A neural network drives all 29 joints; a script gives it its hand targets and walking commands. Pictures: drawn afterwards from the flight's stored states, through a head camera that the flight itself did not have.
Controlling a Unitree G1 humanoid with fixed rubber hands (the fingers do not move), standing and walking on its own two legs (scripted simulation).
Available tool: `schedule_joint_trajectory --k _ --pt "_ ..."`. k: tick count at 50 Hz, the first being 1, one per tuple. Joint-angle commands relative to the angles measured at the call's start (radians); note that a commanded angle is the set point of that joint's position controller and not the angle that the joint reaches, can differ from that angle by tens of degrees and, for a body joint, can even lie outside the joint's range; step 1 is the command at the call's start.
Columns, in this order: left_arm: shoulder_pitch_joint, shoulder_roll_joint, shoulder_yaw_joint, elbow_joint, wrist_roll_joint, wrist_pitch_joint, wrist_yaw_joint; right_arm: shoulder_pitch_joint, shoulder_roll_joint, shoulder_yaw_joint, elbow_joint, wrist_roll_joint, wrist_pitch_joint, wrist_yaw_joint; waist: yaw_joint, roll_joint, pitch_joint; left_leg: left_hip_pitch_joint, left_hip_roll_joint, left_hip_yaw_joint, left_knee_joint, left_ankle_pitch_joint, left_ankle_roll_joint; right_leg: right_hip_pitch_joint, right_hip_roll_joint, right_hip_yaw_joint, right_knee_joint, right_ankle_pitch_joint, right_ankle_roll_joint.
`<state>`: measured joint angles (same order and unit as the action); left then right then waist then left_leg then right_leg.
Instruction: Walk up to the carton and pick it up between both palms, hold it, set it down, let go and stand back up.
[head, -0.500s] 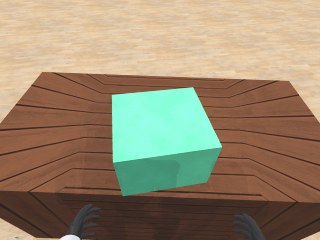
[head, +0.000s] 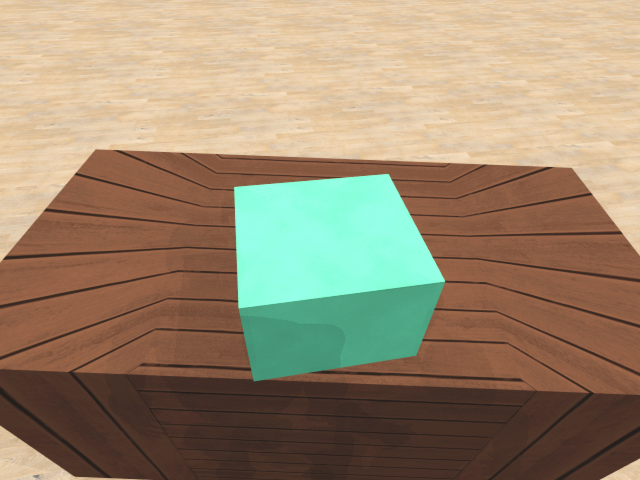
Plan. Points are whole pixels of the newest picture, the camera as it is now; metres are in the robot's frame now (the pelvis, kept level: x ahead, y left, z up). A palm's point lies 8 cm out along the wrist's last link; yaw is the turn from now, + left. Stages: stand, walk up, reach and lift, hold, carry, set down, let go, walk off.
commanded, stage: stand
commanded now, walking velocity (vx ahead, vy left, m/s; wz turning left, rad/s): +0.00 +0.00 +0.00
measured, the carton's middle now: (325, 271) +0.48 +0.01 -0.03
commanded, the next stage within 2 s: none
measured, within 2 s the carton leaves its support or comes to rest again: neither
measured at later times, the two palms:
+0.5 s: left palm out of the picture +0.01 +0.28 -0.13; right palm out of the picture +0.02 -0.24 -0.11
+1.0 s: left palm out of the picture +0.04 +0.27 -0.13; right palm out of the picture +0.03 -0.24 -0.12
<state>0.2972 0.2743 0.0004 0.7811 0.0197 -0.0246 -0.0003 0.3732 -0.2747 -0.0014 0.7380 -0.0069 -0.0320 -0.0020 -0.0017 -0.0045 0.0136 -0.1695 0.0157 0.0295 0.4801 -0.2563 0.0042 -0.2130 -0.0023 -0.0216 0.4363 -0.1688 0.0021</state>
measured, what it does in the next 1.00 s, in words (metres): stands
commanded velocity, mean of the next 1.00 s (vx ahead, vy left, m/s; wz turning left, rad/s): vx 0.00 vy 0.00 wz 0.00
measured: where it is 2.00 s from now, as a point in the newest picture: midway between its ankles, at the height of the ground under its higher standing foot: outside the picture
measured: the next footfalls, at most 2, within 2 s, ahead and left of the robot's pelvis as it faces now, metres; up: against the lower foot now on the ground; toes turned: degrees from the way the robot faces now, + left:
none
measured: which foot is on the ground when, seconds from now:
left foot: down 0.00-1.00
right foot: down 0.00-1.00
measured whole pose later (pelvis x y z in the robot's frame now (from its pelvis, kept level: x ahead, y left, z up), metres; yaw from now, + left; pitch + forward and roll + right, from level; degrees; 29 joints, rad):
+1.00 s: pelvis +0.01 +0.02 +0.00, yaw -1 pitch -2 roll +0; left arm 0.33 0.26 -0.02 0.90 0.01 -0.01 0.02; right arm 0.39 -0.25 0.01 0.82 0.00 -0.02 -0.02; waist 0.00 -0.01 0.01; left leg -0.18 -0.01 0.06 0.47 -0.26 0.03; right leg -0.24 -0.03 0.01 0.45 -0.18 0.03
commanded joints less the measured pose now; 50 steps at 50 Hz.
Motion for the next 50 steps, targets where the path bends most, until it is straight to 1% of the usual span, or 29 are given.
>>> schedule_joint_trajectory --k 1,8,9,10,13,16,17,18,21,24,27,31,36,42,43,44,47,49,50 --pt "-0.007 0.125 0.025 -0.056 0.000 -0.016 0.005 0.020 -0.137 -0.033 -0.074 0.002 -0.018 -0.004 0.004 0.001 0.052 -0.138 0.074 -0.111 -0.135 -0.101 0.015 0.014 -0.084 0.120 -0.079 -0.080 -0.004" --pt "0.023 0.122 0.018 -0.024 0.002 -0.012 0.006 0.046 -0.139 -0.033 -0.067 0.002 -0.013 -0.004 0.007 0.014 0.076 -0.197 0.075 -0.129 -0.165 -0.201 0.020 0.002 -0.076 0.117 -0.058 -0.129 0.001" --pt "0.030 0.120 0.017 -0.023 0.001 -0.011 0.006 0.049 -0.137 -0.032 -0.061 -0.001 -0.012 -0.005 0.013 0.012 0.083 -0.206 0.074 -0.139 -0.170 -0.201 0.018 -0.001 -0.072 0.114 -0.055 -0.137 0.002" --pt "0.039 0.115 0.015 -0.020 0.001 -0.010 0.006 0.052 -0.139 -0.032 -0.063 -0.001 -0.011 -0.005 0.013 0.023 0.089 -0.212 0.074 -0.140 -0.179 -0.210 0.017 -0.008 -0.070 0.113 -0.050 -0.140 0.003" --pt "0.056 0.112 0.013 -0.006 0.001 -0.009 0.007 0.060 -0.137 -0.031 -0.057 0.000 -0.007 -0.007 0.011 0.025 0.092 -0.214 0.074 -0.150 -0.187 -0.230 0.018 -0.013 -0.067 0.115 -0.046 -0.144 0.008" --pt "0.069 0.114 0.013 0.001 -0.001 -0.009 0.010 0.066 -0.138 -0.031 -0.050 -0.001 -0.005 -0.008 0.009 0.010 0.080 -0.206 0.073 -0.147 -0.183 -0.227 0.019 -0.018 -0.068 0.115 -0.047 -0.151 0.010" --pt "0.073 0.114 0.014 0.002 0.000 -0.009 0.010 0.065 -0.137 -0.033 -0.047 -0.002 -0.005 -0.009 0.009 0.014 0.083 -0.204 0.069 -0.143 -0.179 -0.226 0.020 -0.029 -0.067 0.119 -0.048 -0.156 0.010" --pt "0.074 0.112 0.013 0.005 -0.001 -0.010 0.011 0.064 -0.133 -0.031 -0.046 -0.002 -0.005 -0.009 0.008 0.020 0.091 -0.199 0.070 -0.140 -0.177 -0.217 0.020 -0.040 -0.068 0.121 -0.048 -0.151 0.010" --pt "0.086 0.112 0.013 0.012 0.000 -0.010 0.012 0.077 -0.128 -0.030 -0.036 -0.001 -0.004 -0.010 0.003 0.005 0.077 -0.183 0.072 -0.140 -0.168 -0.184 0.023 -0.039 -0.069 0.121 -0.046 -0.134 0.009" --pt "0.093 0.106 0.012 0.020 -0.003 -0.009 0.014 0.076 -0.126 -0.031 -0.030 -0.002 -0.001 -0.012 0.003 0.015 0.077 -0.175 0.068 -0.135 -0.162 -0.166 0.020 -0.044 -0.070 0.123 -0.049 -0.129 0.007" --pt "0.096 0.112 0.011 0.026 -0.004 -0.009 0.016 0.079 -0.122 -0.028 -0.023 -0.003 0.000 -0.014 -0.001 0.002 0.065 -0.149 0.068 -0.129 -0.152 -0.118 0.018 -0.041 -0.073 0.125 -0.047 -0.099 0.005" --pt "0.105 0.105 0.009 0.036 -0.006 -0.007 0.019 0.077 -0.118 -0.025 -0.015 0.000 0.000 -0.016 0.004 0.011 0.056 -0.134 0.069 -0.124 -0.144 -0.073 0.018 -0.034 -0.078 0.124 -0.044 -0.063 0.004" --pt "0.101 0.101 0.007 0.049 -0.007 -0.005 0.022 0.076 -0.114 -0.025 -0.002 0.001 0.001 -0.019 0.002 0.003 0.050 -0.113 0.074 -0.123 -0.136 -0.021 0.019 -0.023 -0.080 0.123 -0.045 -0.031 0.001" --pt "0.092 0.098 0.005 0.061 -0.008 -0.003 0.025 0.074 -0.108 -0.022 0.019 0.003 0.003 -0.022 0.002 0.001 0.067 -0.110 0.077 -0.116 -0.139 -0.008 0.018 -0.025 -0.084 0.126 -0.049 -0.012 -0.003" --pt "0.091 0.098 0.003 0.068 -0.008 -0.002 0.025 0.073 -0.106 -0.021 0.021 0.002 0.003 -0.022 0.001 0.012 0.071 -0.111 0.077 -0.116 -0.141 -0.005 0.017 -0.024 -0.085 0.128 -0.048 -0.010 -0.003" --pt "0.092 0.102 0.005 0.067 -0.008 -0.002 0.026 0.075 -0.105 -0.022 0.025 0.004 0.003 -0.023 0.005 0.002 0.067 -0.109 0.077 -0.115 -0.142 -0.005 0.016 -0.019 -0.084 0.124 -0.047 -0.007 -0.002" --pt "0.083 0.100 0.005 0.077 -0.009 -0.002 0.028 0.074 -0.106 -0.022 0.033 0.003 0.003 -0.023 0.002 0.004 0.056 -0.100 0.077 -0.113 -0.143 0.008 0.014 -0.012 -0.084 0.123 -0.051 0.002 -0.003" --pt "0.082 0.097 0.003 0.083 -0.010 -0.002 0.028 0.076 -0.103 -0.020 0.041 0.003 0.002 -0.024 0.003 0.014 0.053 -0.097 0.078 -0.108 -0.141 0.024 0.013 -0.003 -0.086 0.124 -0.051 0.016 -0.005" --pt "0.082 0.100 0.004 0.085 -0.010 -0.002 0.029 0.078 -0.101 -0.019 0.044 0.003 0.002 -0.024 0.001 0.005 0.043 -0.091 0.077 -0.107 -0.139 0.027 0.014 0.000 -0.086 0.123 -0.051 0.015 -0.006"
